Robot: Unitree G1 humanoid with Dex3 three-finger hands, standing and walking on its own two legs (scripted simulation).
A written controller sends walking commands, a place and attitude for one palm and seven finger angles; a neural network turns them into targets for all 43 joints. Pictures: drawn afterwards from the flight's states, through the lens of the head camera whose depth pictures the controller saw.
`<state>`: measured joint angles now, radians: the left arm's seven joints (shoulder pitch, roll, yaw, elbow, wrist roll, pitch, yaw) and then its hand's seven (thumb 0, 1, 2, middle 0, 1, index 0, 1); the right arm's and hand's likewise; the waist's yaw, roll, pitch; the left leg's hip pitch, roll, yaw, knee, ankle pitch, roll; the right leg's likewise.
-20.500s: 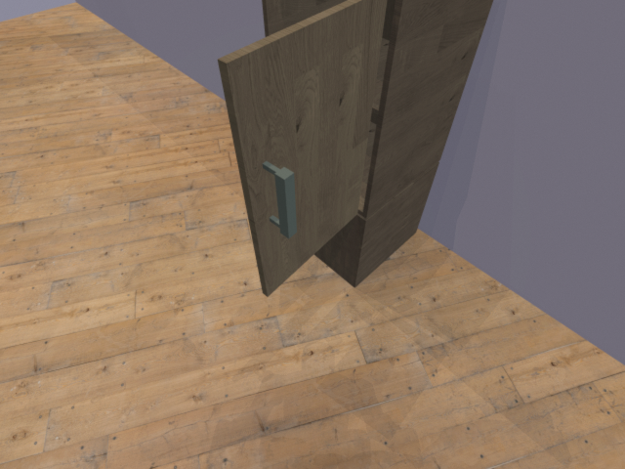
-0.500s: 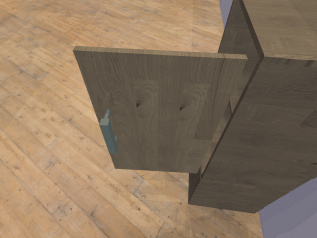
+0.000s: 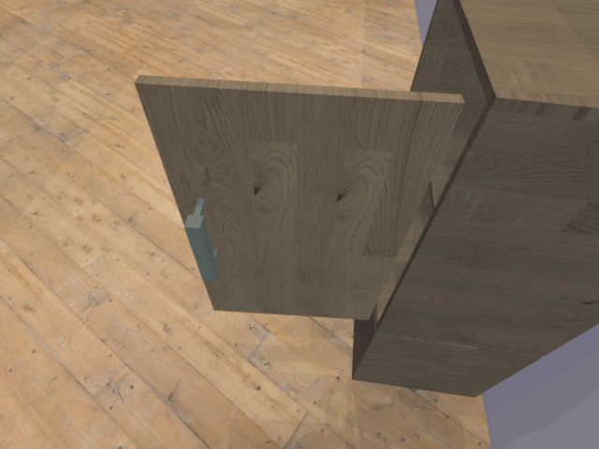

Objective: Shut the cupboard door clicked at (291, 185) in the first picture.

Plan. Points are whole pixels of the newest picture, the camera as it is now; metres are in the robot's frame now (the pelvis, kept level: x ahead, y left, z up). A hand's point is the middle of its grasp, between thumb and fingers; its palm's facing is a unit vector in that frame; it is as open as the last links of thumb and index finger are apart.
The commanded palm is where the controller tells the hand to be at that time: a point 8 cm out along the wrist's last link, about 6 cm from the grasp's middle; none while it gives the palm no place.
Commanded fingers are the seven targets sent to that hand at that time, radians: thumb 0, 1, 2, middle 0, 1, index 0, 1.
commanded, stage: raise the hand and make a fist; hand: left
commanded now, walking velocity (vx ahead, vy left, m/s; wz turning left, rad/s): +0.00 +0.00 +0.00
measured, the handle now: (205, 241) +0.42 +0.19 -0.02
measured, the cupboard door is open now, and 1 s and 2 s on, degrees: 95 95 95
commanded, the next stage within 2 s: bring the fist close to the handle in 1.86 s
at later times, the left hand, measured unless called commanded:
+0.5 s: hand out of the picture +0.12 +0.17 -0.06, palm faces +0.10 -0.99 -0.06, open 5.5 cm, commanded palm +0.11 +0.22 -0.05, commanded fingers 0.00 0.90 0.90 -0.71 -0.86 -0.71 -0.86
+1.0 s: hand (166, 416) +0.16 +0.18 -0.04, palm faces +0.00 -1.00 -0.02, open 3.4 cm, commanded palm +0.14 +0.24 -0.03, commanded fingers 0.00 0.90 0.90 -1.17 -1.36 -1.17 -1.36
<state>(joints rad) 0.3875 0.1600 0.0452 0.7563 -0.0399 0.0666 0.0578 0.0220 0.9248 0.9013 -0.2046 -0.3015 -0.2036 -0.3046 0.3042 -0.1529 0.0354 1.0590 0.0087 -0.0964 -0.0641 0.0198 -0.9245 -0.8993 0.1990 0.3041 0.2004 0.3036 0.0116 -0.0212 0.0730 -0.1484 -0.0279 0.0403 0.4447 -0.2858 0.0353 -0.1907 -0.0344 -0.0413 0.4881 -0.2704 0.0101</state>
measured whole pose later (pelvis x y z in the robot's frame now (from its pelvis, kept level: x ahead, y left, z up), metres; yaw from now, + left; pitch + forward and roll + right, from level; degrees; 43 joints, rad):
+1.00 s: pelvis -0.05 +0.00 -0.10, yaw +1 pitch +16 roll -2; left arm 0.44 0.23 0.14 -0.08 -0.29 -0.40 -0.27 0.02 0.90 0.90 -1.00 -1.17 -0.99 -1.17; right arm 0.26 -0.26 -0.02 0.51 0.02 -0.21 -0.06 0.02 -0.90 -0.90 0.20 0.30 0.20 0.30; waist 0.01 0.02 -0.13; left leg -0.92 0.00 0.00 1.20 -0.55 0.03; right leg -0.91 -0.03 -0.08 1.15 -0.51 0.00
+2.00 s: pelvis -0.05 -0.01 -0.08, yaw +1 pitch +13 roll -2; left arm 0.38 0.24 0.14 -0.04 -0.30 -0.35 -0.28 0.02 0.90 0.90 -1.30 -1.50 -1.30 -1.50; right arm 0.26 -0.25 0.02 0.47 0.04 -0.18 -0.05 0.02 -0.90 -0.90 0.20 0.30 0.20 0.30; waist 0.01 0.04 -0.14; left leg -0.84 0.01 -0.01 1.13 -0.52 0.02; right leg -0.83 -0.02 -0.09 1.09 -0.49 -0.02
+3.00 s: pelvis -0.04 -0.01 -0.07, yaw +0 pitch +16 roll -1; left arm -0.34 0.22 0.15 0.57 -0.18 -0.36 -0.14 0.02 0.90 0.90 -1.30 -1.50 -1.30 -1.50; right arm 0.27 -0.25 0.01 0.60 0.04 -0.09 -0.02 0.01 -0.90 -0.90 0.20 0.30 0.20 0.30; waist -0.04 0.02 -0.13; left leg -0.85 0.00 0.03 1.06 -0.49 0.02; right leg -0.86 -0.02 -0.05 1.04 -0.47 -0.01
